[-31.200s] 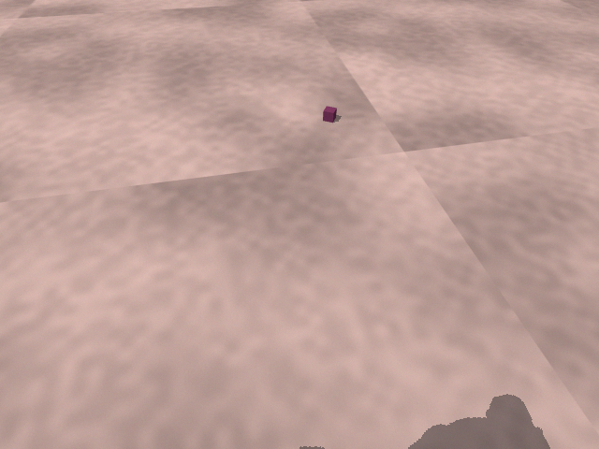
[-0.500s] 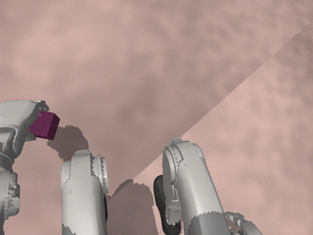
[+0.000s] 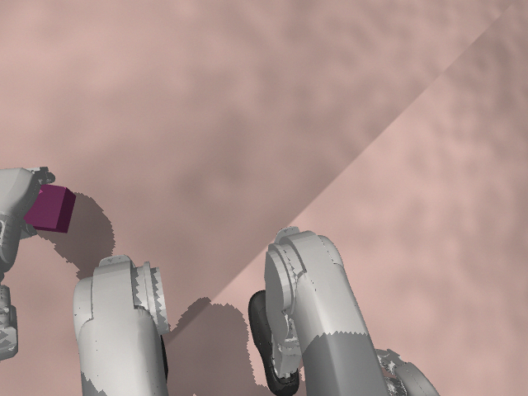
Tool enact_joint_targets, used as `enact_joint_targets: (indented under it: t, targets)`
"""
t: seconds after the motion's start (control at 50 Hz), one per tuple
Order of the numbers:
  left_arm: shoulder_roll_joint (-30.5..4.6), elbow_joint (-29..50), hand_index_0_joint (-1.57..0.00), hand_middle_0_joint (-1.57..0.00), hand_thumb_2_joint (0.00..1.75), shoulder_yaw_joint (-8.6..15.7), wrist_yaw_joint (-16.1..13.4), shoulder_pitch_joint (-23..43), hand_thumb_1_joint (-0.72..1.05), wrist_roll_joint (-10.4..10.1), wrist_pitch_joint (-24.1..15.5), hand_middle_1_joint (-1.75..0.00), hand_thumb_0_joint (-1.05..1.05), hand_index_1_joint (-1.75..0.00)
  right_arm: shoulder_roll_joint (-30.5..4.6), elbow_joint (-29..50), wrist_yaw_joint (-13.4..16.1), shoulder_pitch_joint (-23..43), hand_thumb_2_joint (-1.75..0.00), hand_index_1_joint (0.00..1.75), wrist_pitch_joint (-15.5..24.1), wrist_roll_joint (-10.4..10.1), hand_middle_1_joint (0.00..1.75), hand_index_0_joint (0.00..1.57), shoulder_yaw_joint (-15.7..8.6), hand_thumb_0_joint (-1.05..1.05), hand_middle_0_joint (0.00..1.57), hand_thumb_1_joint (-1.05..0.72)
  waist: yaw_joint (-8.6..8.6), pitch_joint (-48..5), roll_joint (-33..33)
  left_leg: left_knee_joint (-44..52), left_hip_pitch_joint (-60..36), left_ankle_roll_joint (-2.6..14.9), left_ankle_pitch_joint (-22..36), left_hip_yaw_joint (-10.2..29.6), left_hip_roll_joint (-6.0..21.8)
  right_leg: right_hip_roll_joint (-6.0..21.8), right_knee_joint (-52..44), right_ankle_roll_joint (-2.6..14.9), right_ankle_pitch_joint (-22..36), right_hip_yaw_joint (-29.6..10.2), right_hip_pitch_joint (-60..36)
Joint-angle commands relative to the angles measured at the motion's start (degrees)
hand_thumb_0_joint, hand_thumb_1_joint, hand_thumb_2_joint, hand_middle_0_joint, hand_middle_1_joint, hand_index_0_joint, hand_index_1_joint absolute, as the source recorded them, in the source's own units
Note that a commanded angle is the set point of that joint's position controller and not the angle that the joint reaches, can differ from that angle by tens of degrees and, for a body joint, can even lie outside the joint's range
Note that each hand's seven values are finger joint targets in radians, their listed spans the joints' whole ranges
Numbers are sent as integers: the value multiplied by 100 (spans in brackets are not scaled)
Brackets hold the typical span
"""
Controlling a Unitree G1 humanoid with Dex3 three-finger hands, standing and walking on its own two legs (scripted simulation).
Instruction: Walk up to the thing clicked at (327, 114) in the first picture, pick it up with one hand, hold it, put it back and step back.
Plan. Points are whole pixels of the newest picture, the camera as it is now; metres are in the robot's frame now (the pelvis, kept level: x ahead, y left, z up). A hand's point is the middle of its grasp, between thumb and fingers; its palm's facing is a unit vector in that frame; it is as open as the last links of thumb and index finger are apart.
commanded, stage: rest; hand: left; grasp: from above
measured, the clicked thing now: (43, 208) +0.42 +0.29 -0.26
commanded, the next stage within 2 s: open in 0.46 s
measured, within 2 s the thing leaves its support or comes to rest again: rests again in 0.50 s
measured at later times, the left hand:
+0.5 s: hand (20, 215) +0.40 +0.31 -0.23, palm faces -0.47 -0.08 -0.88, open 9.3 cm
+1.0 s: hand (30, 213) +0.41 +0.30 -0.24, palm faces -0.46 -0.08 -0.88, open 10.5 cm
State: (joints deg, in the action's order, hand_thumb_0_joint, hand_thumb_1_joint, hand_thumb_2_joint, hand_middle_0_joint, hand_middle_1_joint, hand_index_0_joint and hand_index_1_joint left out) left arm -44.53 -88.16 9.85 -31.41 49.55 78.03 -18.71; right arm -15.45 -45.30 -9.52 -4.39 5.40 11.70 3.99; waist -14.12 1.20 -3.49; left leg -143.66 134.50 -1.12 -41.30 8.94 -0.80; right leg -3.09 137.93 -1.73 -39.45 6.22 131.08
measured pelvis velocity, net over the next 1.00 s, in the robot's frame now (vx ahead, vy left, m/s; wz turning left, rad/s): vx -0.01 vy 0.01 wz -0.06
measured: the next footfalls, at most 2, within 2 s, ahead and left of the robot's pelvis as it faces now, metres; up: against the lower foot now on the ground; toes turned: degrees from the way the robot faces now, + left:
none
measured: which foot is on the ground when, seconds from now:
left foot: down 0.00-1.00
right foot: down 0.00-1.00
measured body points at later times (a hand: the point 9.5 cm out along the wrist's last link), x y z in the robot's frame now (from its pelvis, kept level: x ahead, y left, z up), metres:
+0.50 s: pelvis +0.00 +0.00 -0.01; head +0.24 +0.10 +0.36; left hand +0.42 +0.31 -0.17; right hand +0.07 -0.27 -0.10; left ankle +0.07 +0.13 -0.27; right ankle +0.10 -0.12 -0.27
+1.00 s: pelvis -0.01 +0.01 -0.01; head +0.24 +0.11 +0.35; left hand +0.43 +0.30 -0.19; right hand +0.05 -0.27 -0.08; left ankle +0.07 +0.13 -0.27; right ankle +0.10 -0.12 -0.27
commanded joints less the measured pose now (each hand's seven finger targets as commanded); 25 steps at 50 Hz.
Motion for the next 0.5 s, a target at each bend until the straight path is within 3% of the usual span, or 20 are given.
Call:
enact_joint_targets:
  t: [0.0, 0.04, 0.08, 0.12, 0.16, 0.18, 0.24, 0.28, 0.32, 0.38, 0.4, 0.42, 0.44, 0.48]
  targets:
    - [-1654, 755, -118, -118, 44, 334, -343, 1317, 83, -109, -109, -29, 0, -28, -1667, 65, 52, -1117, -89, 30, 3, 48, 30, 20, -463, 0, 20, -89, 109, -4012, 2047, 1292, -2920, 223, 1523, -535, -21, -124, -1205, 345, 1504, 488, -1986]
    - [-1786, 762, -120, -120, 44, 380, -390, 1340, 85, -22, -144, -28, 0, -28, -1642, 63, 22, -1092, -89, 30, 11, 105, 30, 20, -453, 0, 20, -89, 80, -4027, 2099, 1242, -2956, 225, 1457, -528, 17, -163, -1154, 329, 1511, 505, -1993]
    - [-1666, 708, -121, -121, 45, 257, -417, 1458, 87, -17, -152, -28, 0, -27, -1637, 22, -12, -1103, -89, 30, 27, 145, 30, 20, -425, 0, 20, -89, -36, -3958, 2158, 1216, -2900, 221, 1360, -513, 11, -167, -1120, 320, 1425, 535, -1927]
    - [-1742, 735, -121, -121, 47, 262, -473, 1427, 87, -10, -141, -29, 0, -29, -1634, 31, -20, -1030, -90, 30, 49, 147, 30, 20, -403, 0, 20, -89, 39, -3933, 2225, 1252, -2840, 228, 1177, -491, 22, -182, -1160, 342, 1252, 512, -1887]
    - [-1667, 554, -122, -121, 45, 146, -522, 1550, 88, 7, -106, -29, 0, -28, -1655, 27, -46, -1040, -90, 30, 99, 194, 30, 20, -324, 0, 20, -89, -95, -3734, 2081, 1220, -2741, 232, 967, -479, 17, -190, -1160, 335, 1077, 550, -1784]
    - [-1669, 540, -122, -121, 45, 119, -548, 1503, 87, 32, -108, -28, 0, -28, -1684, 17, -52, -982, -90, 30, 120, 205, 30, 20, -323, 0, 20, -89, -79, -3646, 2134, 1238, -2697, 236, 910, -477, 16, -189, -1180, 330, 1009, 560, -1710]
    - [-1578, 249, -119, -119, 45, 15, -606, 1330, 85, 66, -73, -29, 0, -28, -1682, -24, -59, -941, -90, 30, 142, 189, 30, 20, -275, 0, 20, -89, -54, -3568, 2048, 1274, -2677, 234, 929, -422, 27, -213, -1140, 323, 1046, 606, -1657]
    - [-1508, 120, -118, -117, 46, -69, -646, 1469, 84, 96, -65, -31, 0, -30, -1722, -37, -102, -984, -90, 30, 207, 235, 30, 20, -237, 0, 20, -89, -211, -3446, 1959, 1208, -2654, 240, 1007, -389, 21, -199, -1082, 305, 1118, 663, -1570]
    - [-1556, 30, -118, -117, 46, -164, -645, 1542, 83, 131, -48, -33, 0, -32, -1715, -53, -139, -1008, -90, 30, 251, 240, 30, 20, -175, 0, 20, -90, -240, -3459, 1942, 1114, -2658, 252, 1211, -377, 45, -220, -1030, 299, 1386, 643, -1678]
    - [-1692, -73, -117, -115, 43, -18, -749, 1572, 83, 109, -43, -34, 0, -32, -1765, -47, -165, -1081, -90, 30, 309, 285, 30, 20, -126, 0, 20, -90, -283, -3436, 1885, 1119, -2640, 259, 1312, -360, 43, -214, -1058, 276, 1496, 676, -1802]
    - [-1505, -307, -116, -115, 43, -247, -742, 1576, 81, 134, -10, -33, 0, -31, -1721, -35, -195, -993, -90, 30, 339, 273, 30, 20, -84, 0, 20, -90, -285, -3299, 1909, 1123, -2549, 259, 1123, -369, 53, -229, -1088, 301, 1339, 628, -1712]
    - [-1514, -271, -116, -115, 45, -205, -748, 1736, 81, 120, -26, -33, 0, -32, -1795, -20, -227, -1092, -90, 30, 374, 321, 30, 20, -89, 0, 20, -90, -440, -3237, 1848, 1118, -2556, 259, 1121, -340, 42, -210, -1066, 278, 1313, 715, -1676]
    - [-1514, -245, -116, -114, 44, -236, -765, 1654, 81, 110, -25, -34, 0, -32, -1759, -35, -234, -1042, -90, 30, 386, 281, 30, 20, -89, 0, 20, -90, -327, -3337, 1978, 1228, -2647, 248, 1088, -322, 49, -237, -1082, 291, 1271, 688, -1739]
    - [-1506, -480, -115, -113, 44, -255, -802, 1637, 80, 61, 16, -35, 0, -33, -1814, 5, -252, -1010, -90, 30, 436, 320, 30, 20, -39, 0, 20, -90, -390, -3186, 1875, 1232, -2584, 248, 941, -277, 48, -222, -1062, 281, 1111, 756, -1612]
